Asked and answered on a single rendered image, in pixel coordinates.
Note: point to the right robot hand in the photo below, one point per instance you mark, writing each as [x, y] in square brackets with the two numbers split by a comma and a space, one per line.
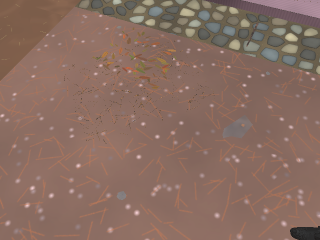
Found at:
[305, 233]

